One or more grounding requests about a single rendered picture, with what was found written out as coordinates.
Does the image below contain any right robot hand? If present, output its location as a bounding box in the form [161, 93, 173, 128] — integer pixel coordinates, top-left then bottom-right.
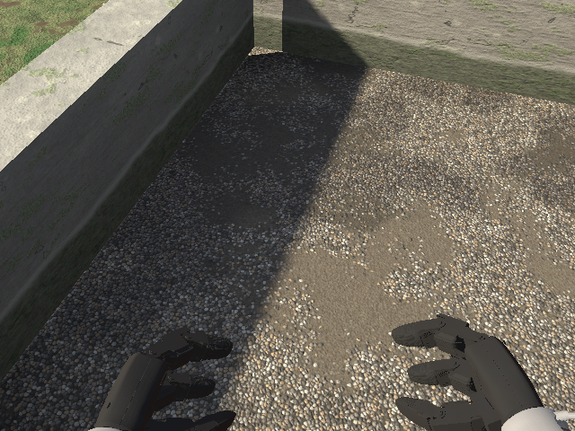
[392, 313, 544, 431]

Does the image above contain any left robot hand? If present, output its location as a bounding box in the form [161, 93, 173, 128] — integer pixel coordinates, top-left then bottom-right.
[94, 327, 236, 431]

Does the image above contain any robot right forearm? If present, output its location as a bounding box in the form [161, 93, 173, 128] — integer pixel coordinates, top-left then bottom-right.
[501, 407, 570, 431]

